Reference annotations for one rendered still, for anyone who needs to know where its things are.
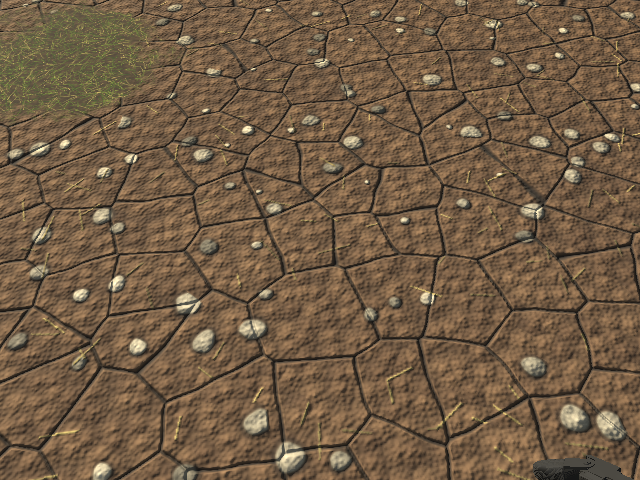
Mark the right robot hand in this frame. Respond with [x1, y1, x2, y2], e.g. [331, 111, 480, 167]
[533, 455, 634, 480]

